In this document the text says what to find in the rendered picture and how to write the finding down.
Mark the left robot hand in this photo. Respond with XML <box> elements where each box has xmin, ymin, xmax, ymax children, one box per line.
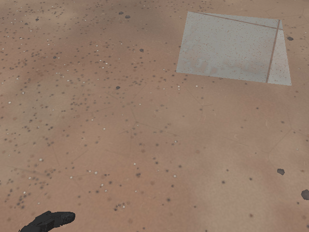
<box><xmin>18</xmin><ymin>211</ymin><xmax>75</xmax><ymax>232</ymax></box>

